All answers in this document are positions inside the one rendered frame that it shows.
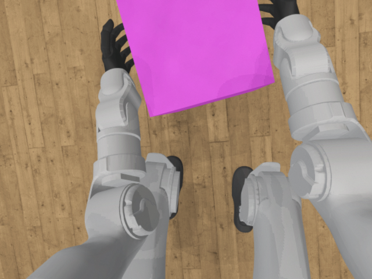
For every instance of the left robot forearm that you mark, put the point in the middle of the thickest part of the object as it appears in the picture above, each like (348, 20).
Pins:
(117, 133)

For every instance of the left robot hand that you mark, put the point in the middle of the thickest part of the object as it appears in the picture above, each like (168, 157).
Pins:
(111, 55)

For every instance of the robot left foot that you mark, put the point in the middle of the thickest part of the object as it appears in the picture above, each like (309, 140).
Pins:
(179, 167)

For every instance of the right robot hand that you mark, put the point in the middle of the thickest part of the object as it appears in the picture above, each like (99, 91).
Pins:
(279, 10)

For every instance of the carton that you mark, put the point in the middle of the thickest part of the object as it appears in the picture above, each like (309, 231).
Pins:
(189, 53)

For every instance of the right robot forearm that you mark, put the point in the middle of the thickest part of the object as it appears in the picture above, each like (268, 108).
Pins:
(311, 88)

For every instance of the robot left upper arm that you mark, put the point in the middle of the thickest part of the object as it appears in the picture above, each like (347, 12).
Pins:
(118, 221)

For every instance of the robot right upper arm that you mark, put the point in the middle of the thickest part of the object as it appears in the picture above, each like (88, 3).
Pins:
(335, 175)

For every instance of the robot left thigh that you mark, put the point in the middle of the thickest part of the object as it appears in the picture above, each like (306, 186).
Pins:
(164, 184)

